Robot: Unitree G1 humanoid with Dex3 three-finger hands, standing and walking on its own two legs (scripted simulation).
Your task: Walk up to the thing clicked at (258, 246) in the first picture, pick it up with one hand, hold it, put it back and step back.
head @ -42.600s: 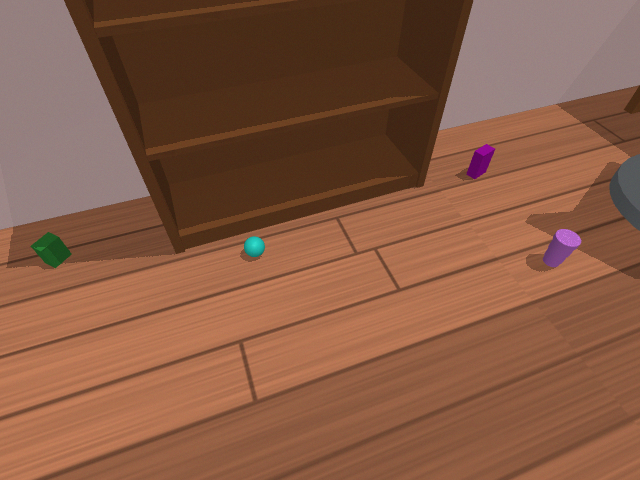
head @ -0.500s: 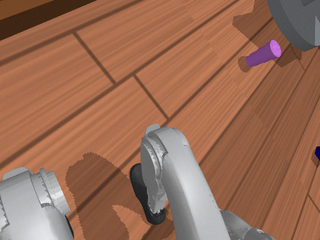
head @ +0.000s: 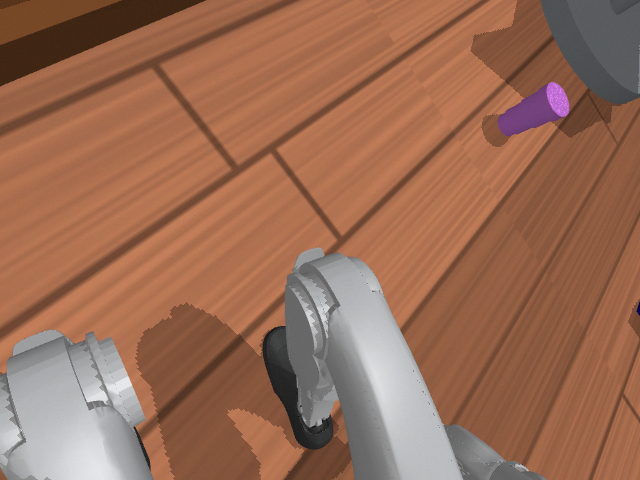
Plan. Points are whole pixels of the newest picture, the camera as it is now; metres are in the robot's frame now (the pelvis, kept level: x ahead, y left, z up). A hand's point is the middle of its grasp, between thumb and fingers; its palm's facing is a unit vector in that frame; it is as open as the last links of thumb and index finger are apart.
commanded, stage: withdraw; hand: left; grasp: from above
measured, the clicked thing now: out of the picture +0.43 +0.33 -0.26
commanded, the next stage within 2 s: home in 0.74 s
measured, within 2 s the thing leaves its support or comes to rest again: neither
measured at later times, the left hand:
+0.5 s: hand out of the picture +0.40 +0.33 -0.05, palm faces -0.48 -0.13 -0.87, open 14.1 cm
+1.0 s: hand out of the picture +0.43 +0.35 -0.12, palm faces -0.34 -0.10 -0.94, open 13.6 cm
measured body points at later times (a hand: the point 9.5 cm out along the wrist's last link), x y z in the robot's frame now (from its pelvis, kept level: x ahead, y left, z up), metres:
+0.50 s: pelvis -0.01 -0.01 +0.07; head +0.18 +0.07 +0.47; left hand +0.43 +0.34 +0.00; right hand +0.13 -0.27 -0.04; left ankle +0.06 +0.13 -0.26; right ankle +0.12 -0.13 -0.26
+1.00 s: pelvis -0.01 -0.01 +0.03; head +0.22 +0.09 +0.40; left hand +0.45 +0.35 -0.07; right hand +0.05 -0.27 -0.07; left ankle +0.06 +0.13 -0.26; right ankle +0.12 -0.13 -0.26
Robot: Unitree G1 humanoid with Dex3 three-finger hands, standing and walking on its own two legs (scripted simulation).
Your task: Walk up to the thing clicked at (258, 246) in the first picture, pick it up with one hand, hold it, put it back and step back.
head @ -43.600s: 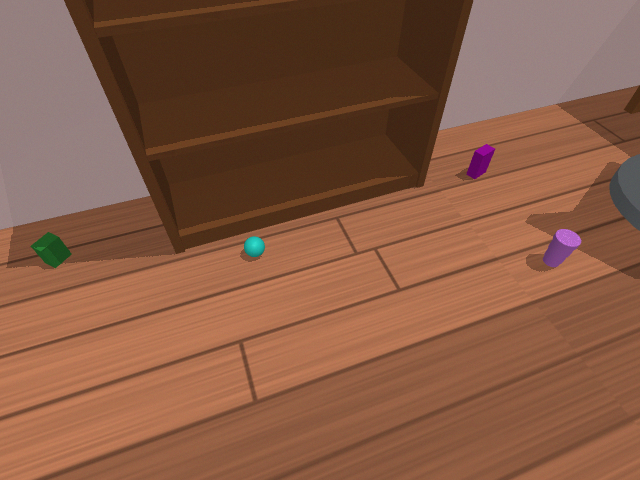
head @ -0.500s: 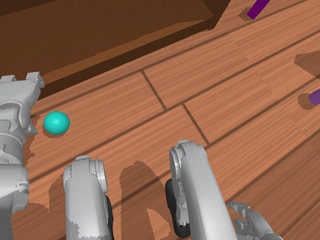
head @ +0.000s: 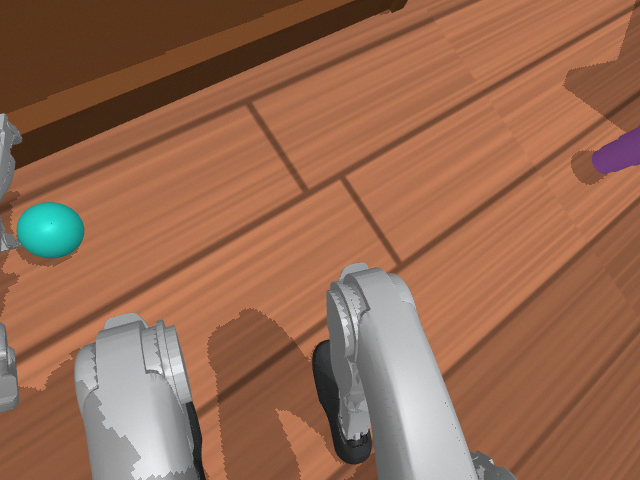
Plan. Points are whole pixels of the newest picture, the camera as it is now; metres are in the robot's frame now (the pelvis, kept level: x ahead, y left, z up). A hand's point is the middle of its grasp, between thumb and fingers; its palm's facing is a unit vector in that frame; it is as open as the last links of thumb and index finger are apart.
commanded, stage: home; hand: left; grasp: from above
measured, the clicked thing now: (51, 230) +0.48 +0.29 -0.28
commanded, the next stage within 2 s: none
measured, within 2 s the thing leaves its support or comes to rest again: neither
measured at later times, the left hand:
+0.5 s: hand out of the picture +0.32 +0.27 +0.06, palm faces -0.22 -0.70 -0.68, open 7.8 cm
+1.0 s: hand out of the picture +0.25 +0.22 +0.27, palm faces +0.18 -0.96 -0.24, open 7.4 cm
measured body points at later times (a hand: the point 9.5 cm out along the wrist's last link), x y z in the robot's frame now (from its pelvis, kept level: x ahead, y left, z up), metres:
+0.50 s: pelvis +0.01 +0.00 +0.17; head +0.17 +0.06 +0.59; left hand +0.33 +0.30 +0.10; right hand +0.22 -0.25 +0.07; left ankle +0.08 +0.13 -0.29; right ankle +0.11 -0.14 -0.29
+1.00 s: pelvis +0.07 +0.00 +0.35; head +0.13 +0.03 +0.79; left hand +0.24 +0.27 +0.29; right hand +0.25 -0.21 +0.27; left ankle +0.08 +0.13 -0.29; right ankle +0.11 -0.14 -0.29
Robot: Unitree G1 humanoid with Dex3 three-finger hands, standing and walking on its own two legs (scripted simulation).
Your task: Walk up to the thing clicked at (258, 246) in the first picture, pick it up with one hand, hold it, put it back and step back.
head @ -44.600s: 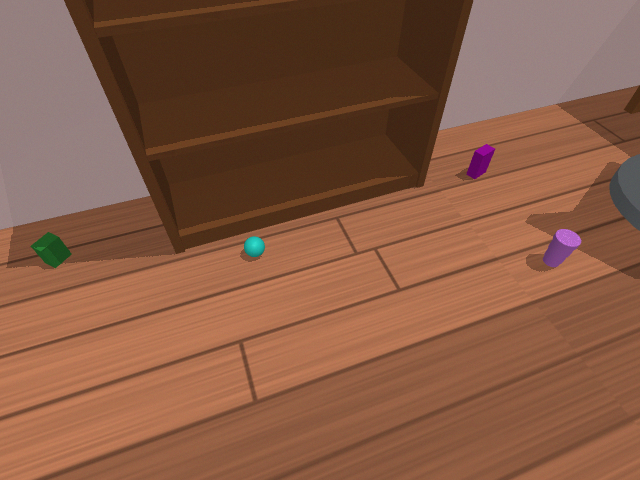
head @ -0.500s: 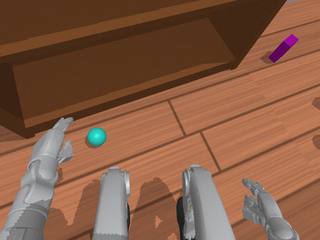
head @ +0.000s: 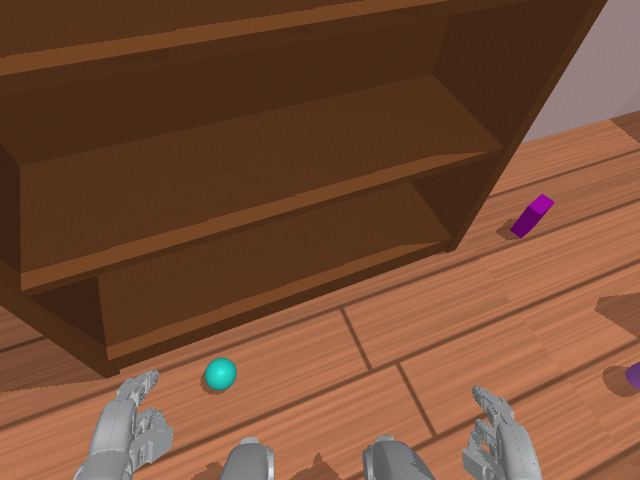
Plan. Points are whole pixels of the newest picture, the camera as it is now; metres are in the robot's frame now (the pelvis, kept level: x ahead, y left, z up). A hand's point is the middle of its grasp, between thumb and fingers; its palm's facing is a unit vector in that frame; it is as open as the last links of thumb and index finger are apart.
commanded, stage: home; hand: left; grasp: from above
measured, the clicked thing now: (220, 373) +0.44 +0.23 -0.63
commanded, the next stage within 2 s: none
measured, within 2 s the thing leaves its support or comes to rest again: neither
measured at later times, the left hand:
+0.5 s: hand (152, 459) +0.18 +0.18 -0.01, palm faces +0.09 -0.98 -0.19, open 7.4 cm
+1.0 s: hand (153, 461) +0.17 +0.18 +0.00, palm faces +0.07 -0.98 -0.19, open 7.4 cm
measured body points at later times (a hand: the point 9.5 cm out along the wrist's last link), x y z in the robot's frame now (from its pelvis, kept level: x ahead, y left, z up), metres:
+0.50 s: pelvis +0.02 +0.00 +0.04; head +0.04 +0.01 +0.49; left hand +0.17 +0.23 +0.01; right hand +0.20 -0.24 -0.01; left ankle +0.03 +0.13 -0.64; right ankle +0.02 -0.14 -0.64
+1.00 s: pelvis +0.02 +0.00 +0.04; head +0.03 +0.01 +0.49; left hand +0.17 +0.23 +0.01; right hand +0.18 -0.25 -0.02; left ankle +0.03 +0.13 -0.64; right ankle +0.02 -0.14 -0.64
